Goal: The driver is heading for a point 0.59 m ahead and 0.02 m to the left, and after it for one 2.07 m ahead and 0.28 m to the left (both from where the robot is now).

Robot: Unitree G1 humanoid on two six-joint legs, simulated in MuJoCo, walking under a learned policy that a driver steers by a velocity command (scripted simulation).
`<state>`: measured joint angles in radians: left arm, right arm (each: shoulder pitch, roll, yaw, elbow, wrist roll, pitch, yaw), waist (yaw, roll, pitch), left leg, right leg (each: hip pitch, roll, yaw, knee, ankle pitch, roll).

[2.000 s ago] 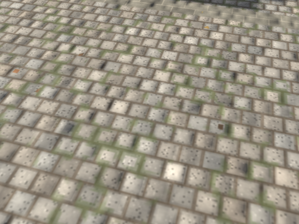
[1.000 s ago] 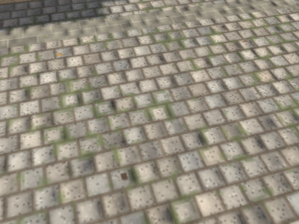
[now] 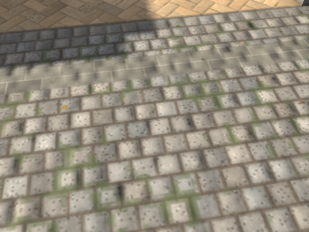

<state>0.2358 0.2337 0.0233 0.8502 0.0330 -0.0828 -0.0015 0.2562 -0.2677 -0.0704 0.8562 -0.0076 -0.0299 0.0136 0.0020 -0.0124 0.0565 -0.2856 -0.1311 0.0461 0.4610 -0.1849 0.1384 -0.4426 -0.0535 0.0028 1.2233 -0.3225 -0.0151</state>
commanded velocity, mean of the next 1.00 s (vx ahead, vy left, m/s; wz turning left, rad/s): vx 0.15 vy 0.00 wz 0.30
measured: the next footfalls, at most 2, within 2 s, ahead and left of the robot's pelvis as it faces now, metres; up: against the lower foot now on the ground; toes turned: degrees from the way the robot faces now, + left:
right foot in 0.34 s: +0.33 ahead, -0.11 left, +0.00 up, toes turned +17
left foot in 0.72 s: +0.21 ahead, +0.08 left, +0.00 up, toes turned +14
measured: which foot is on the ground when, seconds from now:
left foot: down 0.00-0.34, up 0.36-0.70, down 0.72-1.00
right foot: up 0.00-0.32, down 0.34-1.00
